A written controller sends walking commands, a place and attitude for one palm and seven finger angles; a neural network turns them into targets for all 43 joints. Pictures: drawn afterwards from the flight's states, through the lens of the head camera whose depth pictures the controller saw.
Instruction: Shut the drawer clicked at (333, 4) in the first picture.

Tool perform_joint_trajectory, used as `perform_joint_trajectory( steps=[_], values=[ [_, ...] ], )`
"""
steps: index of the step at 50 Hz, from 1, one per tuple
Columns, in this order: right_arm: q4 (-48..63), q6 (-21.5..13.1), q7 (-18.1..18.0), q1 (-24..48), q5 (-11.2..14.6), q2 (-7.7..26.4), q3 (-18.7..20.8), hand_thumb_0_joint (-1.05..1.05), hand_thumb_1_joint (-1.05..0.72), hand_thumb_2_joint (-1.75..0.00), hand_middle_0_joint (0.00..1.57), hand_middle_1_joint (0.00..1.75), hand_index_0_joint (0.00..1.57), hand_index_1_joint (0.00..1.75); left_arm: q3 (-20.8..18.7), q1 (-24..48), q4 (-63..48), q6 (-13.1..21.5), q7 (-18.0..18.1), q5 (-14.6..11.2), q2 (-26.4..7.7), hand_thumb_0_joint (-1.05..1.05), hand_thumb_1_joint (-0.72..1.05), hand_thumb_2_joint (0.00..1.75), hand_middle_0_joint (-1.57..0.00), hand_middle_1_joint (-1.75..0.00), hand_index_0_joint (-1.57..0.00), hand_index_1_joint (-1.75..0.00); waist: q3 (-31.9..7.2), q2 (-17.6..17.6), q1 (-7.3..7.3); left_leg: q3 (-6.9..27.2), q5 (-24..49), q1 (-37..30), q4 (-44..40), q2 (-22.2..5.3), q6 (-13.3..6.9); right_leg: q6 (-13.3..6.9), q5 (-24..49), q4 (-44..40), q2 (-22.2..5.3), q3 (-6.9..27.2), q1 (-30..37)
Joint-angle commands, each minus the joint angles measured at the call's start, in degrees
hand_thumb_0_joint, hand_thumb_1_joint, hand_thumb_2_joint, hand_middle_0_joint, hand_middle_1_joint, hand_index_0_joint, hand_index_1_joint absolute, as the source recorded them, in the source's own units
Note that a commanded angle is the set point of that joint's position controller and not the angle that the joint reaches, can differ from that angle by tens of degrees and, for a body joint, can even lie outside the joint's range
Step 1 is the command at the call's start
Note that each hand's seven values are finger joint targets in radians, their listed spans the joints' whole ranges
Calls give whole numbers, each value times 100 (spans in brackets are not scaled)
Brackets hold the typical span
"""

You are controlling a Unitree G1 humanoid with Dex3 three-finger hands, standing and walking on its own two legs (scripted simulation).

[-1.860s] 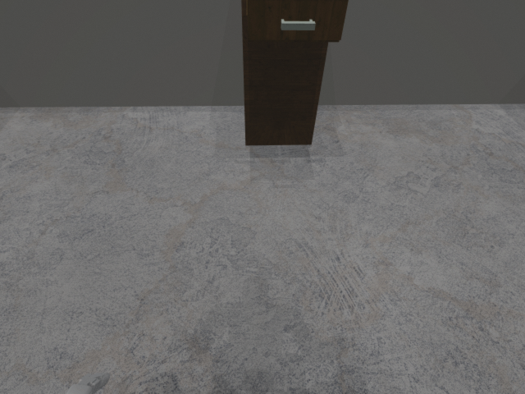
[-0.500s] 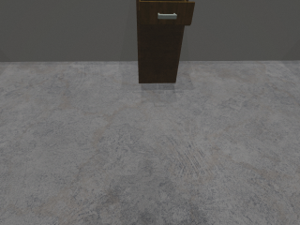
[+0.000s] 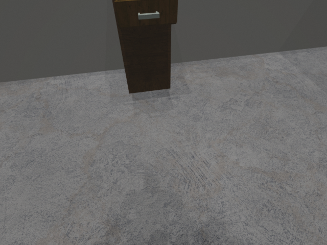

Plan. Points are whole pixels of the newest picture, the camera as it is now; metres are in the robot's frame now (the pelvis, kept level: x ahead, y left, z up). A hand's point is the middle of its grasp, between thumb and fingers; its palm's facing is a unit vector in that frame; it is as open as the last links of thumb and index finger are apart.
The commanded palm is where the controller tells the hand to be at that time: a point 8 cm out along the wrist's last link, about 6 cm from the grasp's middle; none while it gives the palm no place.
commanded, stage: walk to a spot facing it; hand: left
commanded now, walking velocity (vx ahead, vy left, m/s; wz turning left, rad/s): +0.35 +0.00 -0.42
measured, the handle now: (148, 14) +1.28 +0.18 +0.05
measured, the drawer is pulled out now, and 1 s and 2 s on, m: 0.29 0.29 0.29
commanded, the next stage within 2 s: turn to face it in 1.86 s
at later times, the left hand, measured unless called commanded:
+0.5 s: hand out of the picture +0.12 +0.17 -0.17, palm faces -0.02 -0.99 -0.15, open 7.4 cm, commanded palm none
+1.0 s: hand (129, 139) +0.53 +0.18 -0.16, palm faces -0.32 -0.94 -0.12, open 7.4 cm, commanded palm none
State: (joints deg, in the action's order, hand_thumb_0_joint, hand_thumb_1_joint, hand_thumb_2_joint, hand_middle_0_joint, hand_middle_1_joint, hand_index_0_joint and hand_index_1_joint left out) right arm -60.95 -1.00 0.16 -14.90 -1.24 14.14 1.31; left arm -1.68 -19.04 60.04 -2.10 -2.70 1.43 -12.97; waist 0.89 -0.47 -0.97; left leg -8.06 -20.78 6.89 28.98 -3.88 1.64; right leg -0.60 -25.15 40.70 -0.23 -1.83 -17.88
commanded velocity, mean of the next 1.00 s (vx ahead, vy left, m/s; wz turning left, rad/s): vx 0.36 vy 0.00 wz -0.32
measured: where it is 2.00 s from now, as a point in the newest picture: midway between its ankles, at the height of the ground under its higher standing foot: (191, 164)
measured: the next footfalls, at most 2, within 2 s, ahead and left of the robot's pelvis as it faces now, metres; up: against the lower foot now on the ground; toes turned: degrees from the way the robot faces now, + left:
left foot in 0.54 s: +0.38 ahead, +0.10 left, +0.00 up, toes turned -3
right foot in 1.24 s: +0.56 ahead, -0.13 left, +0.00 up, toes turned -34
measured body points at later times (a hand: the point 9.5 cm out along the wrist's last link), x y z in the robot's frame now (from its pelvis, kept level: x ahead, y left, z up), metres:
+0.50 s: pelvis +0.19 +0.01 +0.00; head +0.21 +0.02 +0.45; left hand +0.12 +0.23 -0.16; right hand +0.29 -0.22 -0.14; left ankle +0.33 +0.10 -0.71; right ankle +0.02 -0.09 -0.73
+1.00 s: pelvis +0.40 +0.05 +0.01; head +0.41 +0.07 +0.46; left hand +0.54 +0.23 -0.15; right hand +0.23 -0.12 -0.13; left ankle +0.34 +0.10 -0.73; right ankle +0.45 -0.13 -0.65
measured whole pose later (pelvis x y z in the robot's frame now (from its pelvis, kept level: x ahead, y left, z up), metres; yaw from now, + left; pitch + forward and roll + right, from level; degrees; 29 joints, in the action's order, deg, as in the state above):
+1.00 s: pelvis +0.40 +0.05 +0.01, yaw -20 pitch -2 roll -1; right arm -65.1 -4.9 -2.0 -28.8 -0.9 6.7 1.1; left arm -4.5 -10.9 58.3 -1.9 -1.6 2.0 -10.1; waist 1.2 1.7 2.1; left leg -17.7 -18.4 -1.4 17.5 0.5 -4.6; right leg 0.3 -4.6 57.9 -5.0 -3.1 -37.0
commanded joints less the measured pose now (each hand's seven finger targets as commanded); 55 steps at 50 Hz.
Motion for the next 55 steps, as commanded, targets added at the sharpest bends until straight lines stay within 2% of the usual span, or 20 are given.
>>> perform_joint_trajectory(
  steps=[1, 2, 3, 5, 7, 13, 18, 22, 23, 25, 26, 27, 28, 29, 31, 34, 38, 43, 52, 55],
  values=[
    [438, -145, -70, 373, 28, 811, 248, 0, -90, -90, 20, 30, 20, 30, -283, -1035, -151, 399, 81, 35, -777, 0, 90, 90, -20, -30, -20, -30, -140, 695, -621, 23, 261, 1508, 1585, -655, -331, -217, 598, -1799, -417, 526, 1745],
    [749, -173, -19, 617, 61, 341, 114, 0, -90, -90, 20, 30, 20, 30, -424, -1707, 28, 485, 204, 28, -1484, 0, 90, 90, -20, -30, -20, -30, -43, 2638, -795, -261, -1279, 3365, 3343, 177, 0, -721, 769, -2753, -1909, 3227, 2416],
    [908, -207, -22, 896, 10, 542, 158, 0, -90, -90, 20, 30, 20, 30, -396, -1879, 49, 474, 310, -73, -1398, 0, 90, 90, -20, -30, -20, -30, -10, 1870, -779, 509, -1149, 3628, 3816, 31, -105, -956, 1123, -2923, -2120, 3720, 2390],
    [777, -253, -1, 997, 21, 488, 199, 0, -90, -90, 20, 30, 20, 30, -301, -1286, -61, 535, 315, -55, -960, 0, 90, 90, -20, -30, -20, -30, 384, 868, -491, 668, -239, 3570, 4025, -290, -114, -1182, 1240, -2811, -1829, 3168, 1787],
    [596, -212, 26, 768, -21, 345, 220, 0, -90, -90, 20, 30, 20, 30, -238, -910, -171, 581, 339, -32, -665, 0, 90, 90, -20, -30, -20, -30, 427, 212, -207, 697, 286, 3330, 3876, -406, -31, -1143, 1606, -2811, -1605, 2472, 1442],
    [639, -78, 97, 652, -15, 57, 252, 0, -90, -90, 20, 30, 20, 30, -178, -1108, -4, 711, 364, -25, -421, 0, 90, 90, -20, -30, -20, -30, 406, 510, 13, 527, 1143, 3514, 3428, -349, 172, -899, 2753, -2880, -1104, 1472, 1474],
    [976, -147, 150, 1414, 12, -78, 205, 0, -90, -90, 20, 30, 20, 30, -162, -1376, 158, 726, 446, 2, -304, 0, 90, 90, -20, -30, -20, -30, 536, 646, -221, 362, 1203, 3617, 2408, -310, 124, -962, 3540, -2771, -1091, 1432, 1895],
    [1083, -217, 172, 1605, 48, -164, 172, 0, -90, -90, 20, 30, 20, 30, -170, -1262, 227, 676, 478, 23, -380, 0, 90, 90, -20, -30, -20, -30, 621, 793, -220, 181, 1060, 2602, 1228, -86, -61, -825, 4160, -2590, -1067, 1310, 1714],
    [1040, -241, 151, 1432, 47, -130, 184, 0, -90, -90, 20, 30, 20, 30, -195, -1196, 207, 674, 479, 17, -437, 0, 90, 90, -20, -30, -20, -30, 553, 837, -126, 126, 936, 2113, 1012, 41, -138, -803, 4647, -2339, -1060, 1257, 1594],
    [614, -300, 37, 77, 8, 97, 264, 0, -90, -90, 20, 30, 20, 30, -241, -953, 166, 695, 480, -19, -539, 0, 90, 90, -20, -30, -20, -30, -123, 699, 480, 89, 1285, 405, 280, 296, -284, -601, 5359, -962, -793, 1010, 1334],
    [360, -315, -31, -849, -27, 459, 354, 0, -90, -90, 20, 30, 20, 30, -259, -1003, 126, 699, 445, -57, -418, 0, 90, 90, -20, -30, -20, -30, -757, 294, 808, 503, 1576, -1112, 237, -132, -421, -458, 4381, 234, -552, 876, 570],
    [229, -317, -79, -1512, -98, 1158, 516, 0, -90, -90, 20, 30, 20, 30, -243, -1404, 71, 655, 377, -123, -58, 0, 90, 90, -20, -30, -20, -30, -1536, -1335, 842, 2623, 1397, -2426, -62, -1761, -911, -205, 1119, 2108, 257, 242, -747],
    [213, -269, -82, -1639, -34, 1242, 502, 0, -90, -90, 20, 30, 20, 30, -205, -1228, -59, 686, 364, -108, 3, 0, 90, 90, -20, -30, -20, -30, -1477, -1610, 744, 3912, 997, -2104, -1171, -2502, -1230, -223, -633, 3436, 420, 442, -1354],
    [287, -253, -95, -1058, -3, 925, 442, 0, -90, -90, 20, 30, 20, 30, -208, -868, -90, 640, 381, -70, -119, 0, 90, 90, -20, -30, -20, -30, -694, -968, 595, 3582, 39, -1168, -1578, -2439, -1241, -267, -302, 3827, -20, 625, -1554],
    [437, -342, -100, -372, -4, 199, 252, 0, -90, -90, 20, 30, 20, 30, -245, -337, -133, 548, 276, 16, 9, 0, 90, 90, -20, -30, -20, -30, 347, -356, 273, 2551, 65, 364, -1808, -1938, -972, -191, 606, 3751, -449, 519, -1611],
    [311, -454, -123, -323, 3, -131, 162, 0, -90, -90, 20, 30, 20, 30, -217, -647, -20, 302, 204, 71, 294, 0, 90, 90, -20, -30, -20, -30, 406, -371, -103, 1187, 603, 1092, -1893, -1440, -690, -82, 1065, 3299, -544, 402, -1167],
    [231, -523, -157, -570, 37, -154, 174, 0, -90, -90, 20, 30, 20, 30, -294, -443, -129, 157, 173, 77, 275, 0, 90, 90, -20, -30, -20, -30, 492, -443, -178, 582, 1203, 830, -2113, -1236, -410, 42, 1908, 3087, -596, 396, -1801],
    [-10, -544, -222, -1255, 63, -133, 135, 0, -90, -90, 20, 30, 20, 30, -315, 308, -336, 120, 151, 70, 165, 0, 90, 90, -20, -30, -20, -30, 551, -386, 35, 266, 2724, -217, -1887, -1192, -95, 111, 2195, 2628, -563, 214, -2594],
    [-496, -463, -282, -2334, -24, -197, 64, 0, -90, -90, 20, 30, 20, 30, -178, 1747, -706, 206, 99, 22, 285, 0, 90, 90, -20, -30, -20, -30, 896, -502, 536, -120, 4163, -1314, -1627, -1418, -473, -103, 1631, 721, -399, -534, -2449],
    [-557, -411, -283, -2368, -37, -138, 78, 0, -90, -90, 20, 30, 20, 30, -146, 1803, -747, 247, 110, 19, 349, 0, 90, 90, -20, -30, -20, -30, 897, -571, 450, -478, 5415, -1425, -1260, -1428, -558, -303, 1183, 184, -133, -855, -1944]
  ],
)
